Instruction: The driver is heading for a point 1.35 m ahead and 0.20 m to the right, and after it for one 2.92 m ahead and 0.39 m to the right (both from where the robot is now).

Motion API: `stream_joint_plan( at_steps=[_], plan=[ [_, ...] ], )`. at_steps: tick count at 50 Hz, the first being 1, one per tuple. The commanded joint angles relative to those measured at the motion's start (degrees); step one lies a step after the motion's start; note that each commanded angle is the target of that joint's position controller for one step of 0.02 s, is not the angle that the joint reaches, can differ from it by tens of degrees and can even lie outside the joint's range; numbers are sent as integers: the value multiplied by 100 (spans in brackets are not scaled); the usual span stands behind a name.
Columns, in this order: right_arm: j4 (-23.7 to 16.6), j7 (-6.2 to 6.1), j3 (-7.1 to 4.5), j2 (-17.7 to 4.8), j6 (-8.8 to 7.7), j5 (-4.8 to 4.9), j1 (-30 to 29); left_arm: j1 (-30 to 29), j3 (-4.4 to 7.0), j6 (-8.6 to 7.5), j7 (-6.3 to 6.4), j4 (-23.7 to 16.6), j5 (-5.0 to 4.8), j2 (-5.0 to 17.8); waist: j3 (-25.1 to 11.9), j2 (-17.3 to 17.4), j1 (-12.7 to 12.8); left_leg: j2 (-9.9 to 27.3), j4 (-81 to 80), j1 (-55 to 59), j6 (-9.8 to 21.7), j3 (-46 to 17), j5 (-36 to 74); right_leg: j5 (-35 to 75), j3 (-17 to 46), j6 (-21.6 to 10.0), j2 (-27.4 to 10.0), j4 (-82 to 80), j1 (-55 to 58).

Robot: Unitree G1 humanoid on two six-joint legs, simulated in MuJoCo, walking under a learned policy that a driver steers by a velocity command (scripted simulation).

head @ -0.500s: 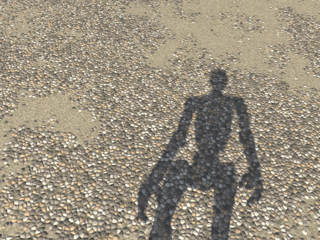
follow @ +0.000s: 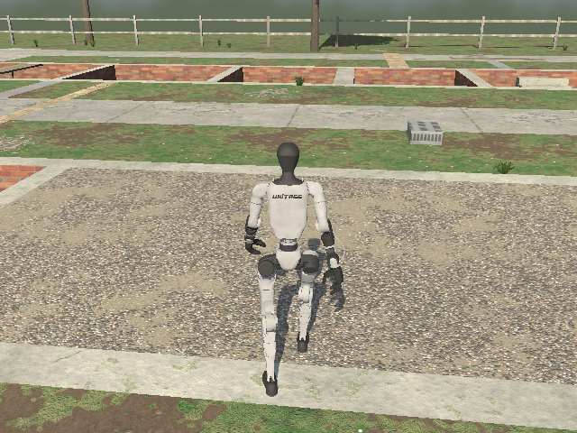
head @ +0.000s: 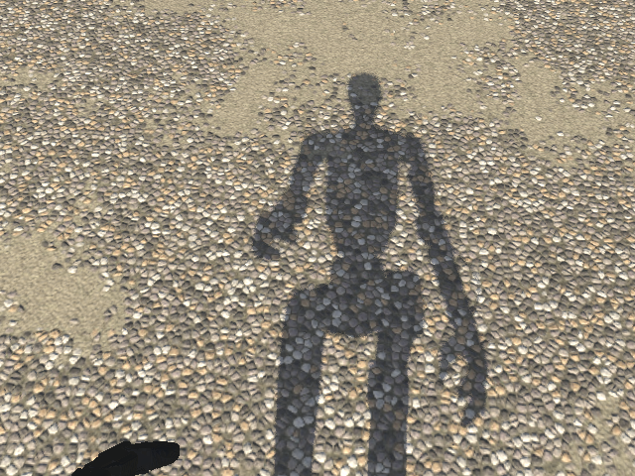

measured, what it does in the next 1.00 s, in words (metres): walks ahead, turning right: left foot, then right foot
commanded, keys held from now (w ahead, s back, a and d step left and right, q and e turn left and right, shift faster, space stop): w+e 0.36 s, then w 0.64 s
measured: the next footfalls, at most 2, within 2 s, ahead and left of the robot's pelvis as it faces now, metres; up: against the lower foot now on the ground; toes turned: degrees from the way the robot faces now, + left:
left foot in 0.48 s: +0.49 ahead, +0.08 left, +0.00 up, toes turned -18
right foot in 1.00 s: +0.68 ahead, -0.25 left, +0.00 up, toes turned -20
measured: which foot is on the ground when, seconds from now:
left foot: down 0.00-0.02, up 0.04-0.46, down 0.48-1.00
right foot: down 0.00-0.50, up 0.52-0.98, down 1.00-1.00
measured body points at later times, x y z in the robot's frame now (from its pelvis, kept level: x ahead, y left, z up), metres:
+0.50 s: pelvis +0.31 +0.00 +0.01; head +0.33 +0.00 +0.46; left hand +0.38 +0.28 -0.11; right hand +0.46 -0.28 -0.06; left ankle +0.45 +0.09 -0.72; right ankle +0.15 -0.08 -0.71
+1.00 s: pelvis +0.56 -0.09 +0.02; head +0.58 -0.10 +0.46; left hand +0.86 +0.04 -0.05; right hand +0.42 -0.34 -0.12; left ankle +0.45 +0.09 -0.71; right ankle +0.64 -0.23 -0.71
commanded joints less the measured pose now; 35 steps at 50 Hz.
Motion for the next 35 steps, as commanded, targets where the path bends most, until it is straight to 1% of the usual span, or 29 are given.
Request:
stream_joint_plan(
  at_steps=[1,2,3,4,5,6,7,8,9,11,12,13,15,16,18,20,22,23,24,25,26,27,28,29,30,31,32,33,35],
  plan=[
    [-610,-42,-113,-927,-22,-121,-200,2371,593,79,120,221,25,1559,-1511,-38,1387,895,4330,-2511,217,96,5257,-484,1603,-692,-658,-6,4081],
    [-738,117,120,-113,-246,-44,294,2344,594,92,140,107,43,1698,-2328,-1462,819,-482,6607,-4764,-124,-605,-8,-1759,5148,-1917,-2131,-1140,5738],
    [-890,208,-4,-632,-531,146,-309,2255,482,64,162,187,94,1296,-2120,-850,1060,-176,7036,-5390,144,-1649,-37,-1915,5253,-1598,-1935,-1674,5530],
    [-1145,222,-70,-905,-646,323,-854,1961,422,6,184,123,115,1054,-1323,-615,954,106,6844,-5644,293,-1558,346,-1502,4288,-1321,-1742,-1712,4793],
    [-1207,166,-90,-912,-685,277,-1081,1485,370,-74,142,9,119,925,-746,213,641,357,6288,-5411,301,-1504,727,-709,3575,-1159,-1485,-1847,3704],
    [-1198,97,-178,-993,-630,177,-1100,1162,322,-119,132,-95,146,781,-567,395,404,551,5764,-5007,261,-1476,889,-184,3058,-1034,-1268,-1909,2985],
    [-1238,80,-200,-941,-538,119,-991,1006,296,-121,144,-169,184,747,-440,294,216,649,5557,-4638,197,-1493,917,73,2797,-1021,-1111,-2028,2418],
    [-1301,67,-213,-856,-457,76,-931,993,294,-109,165,-184,149,767,-350,193,110,703,5232,-4499,114,-1460,905,153,2658,-1024,-1032,-2116,2091],
    [-1369,56,-208,-760,-392,29,-974,1073,299,-99,206,-169,111,815,-249,107,68,736,4909,-4427,8,-1368,924,249,2471,-1035,-984,-2194,1769],
    [-1613,18,-197,-707,-318,-62,-1456,1315,353,-92,316,-165,108,1018,-70,-13,159,686,4088,-4491,-210,-1192,1461,308,2177,-1021,-833,-2311,1352],
    [-1729,6,-188,-689,-306,-75,-1755,1447,383,-79,366,-165,108,1108,-12,-68,257,615,3586,-4519,-276,-1137,1887,234,2083,-946,-733,-2314,1264],
    [-1820,9,-170,-648,-307,-72,-2038,1564,399,-58,400,-165,91,1145,19,-102,363,524,3020,-4447,-300,-1121,2359,94,1966,-819,-600,-2264,1210],
    [-1971,41,-120,-535,-335,-38,-2517,1786,420,-9,436,-152,54,1180,-2,-213,577,270,2022,-4105,-305,-1050,3136,-81,1836,-590,-427,-2120,1150],
    [-2045,64,-112,-534,-347,4,-2695,1919,427,11,439,-127,46,1190,-55,-270,674,161,1764,-3960,-318,-1015,3374,-162,1896,-525,-446,-2067,1200],
    [-2178,105,-127,-629,-365,77,-2916,2116,423,47,447,-71,7,1146,-130,-353,758,89,1457,-3875,-309,-1132,3420,-368,2157,-460,-572,-1843,1517],
    [-2223,173,-162,-788,-413,91,-2924,2246,394,78,475,-31,7,1041,-230,-412,740,122,1169,-3909,-210,-1244,3205,-462,2422,-403,-788,-1473,2114],
    [-2224,231,-201,-915,-488,87,-2773,2298,393,110,503,-19,71,1043,-277,-554,614,130,1051,-3717,-21,-1196,2730,-161,2635,-335,-991,-1111,2502],
    [-2146,235,-236,-963,-519,69,-2449,2278,376,126,504,-34,94,1004,-370,-610,420,75,864,-3291,129,-1080,2572,235,2619,-255,-914,-822,2563],
    [-2014,213,-323,-1152,-551,10,-1842,2267,310,117,479,-78,128,836,-791,-540,138,213,831,-2363,377,-1163,2489,722,2423,-111,-617,-62,2453],
    [-1907,185,-405,-1481,-551,-44,-885,2291,205,101,457,-192,216,601,-1612,34,-237,1133,965,-930,782,-2127,2388,-50,1952,89,-245,1530,1767],
    [-1544,231,-569,-1950,-449,-23,-257,3250,97,8,405,-188,17,223,-2176,2072,122,2283,426,882,1804,-4761,1226,-2715,1312,494,583,3349,-354],
    [-1612,279,-439,-1332,-430,100,-309,3058,181,-21,431,-99,-90,827,-1776,1388,-71,2280,32,752,1666,-5329,-144,-2963,1654,477,227,4018,-1180],
    [-1714,275,-340,-974,-417,114,-680,2304,264,-31,440,-228,-85,1156,-957,752,-184,2001,-36,43,1367,-4440,-12,-2416,1635,446,19,4133,-1403],
    [-1802,280,-288,-915,-382,55,-1062,1926,250,-33,462,-325,3,1073,-589,307,-47,1746,-127,-661,1228,-3746,748,-1981,1390,471,-219,3963,-1225],
    [-1798,287,-252,-819,-358,32,-1251,1736,256,-50,457,-394,106,991,-291,278,64,1554,-254,-1164,1242,-3314,1439,-1696,1285,507,-396,3604,-1138],
    [-1787,288,-217,-750,-356,-19,-1314,1760,264,-43,433,-420,132,905,-270,443,208,1372,-364,-1477,1183,-2950,1879,-1521,1212,519,-572,3337,-840],
    [-1752,299,-207,-709,-354,-14,-1287,1823,250,-25,418,-412,120,792,-286,565,258,1237,-474,-1627,1179,-2694,2157,-1457,1104,549,-612,3131,-658],
    [-1703,301,-211,-730,-358,15,-1209,1858,227,-8,409,-405,114,677,-313,608,282,1190,-549,-1706,1227,-2498,2446,-1431,996,586,-633,2954,-601],
    [-1609,273,-261,-914,-359,66,-1047,1600,178,9,405,-527,145,552,-234,556,249,1233,-725,-1779,1336,-2242,2862,-1183,881,687,-704,2406,-737]
  ],
)
Keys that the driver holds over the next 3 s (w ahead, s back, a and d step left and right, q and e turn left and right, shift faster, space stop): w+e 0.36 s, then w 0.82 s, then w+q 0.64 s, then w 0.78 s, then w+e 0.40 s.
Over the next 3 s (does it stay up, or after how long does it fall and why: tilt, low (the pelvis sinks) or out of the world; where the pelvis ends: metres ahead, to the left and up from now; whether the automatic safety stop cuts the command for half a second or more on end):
stays up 1.62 -0.15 0.03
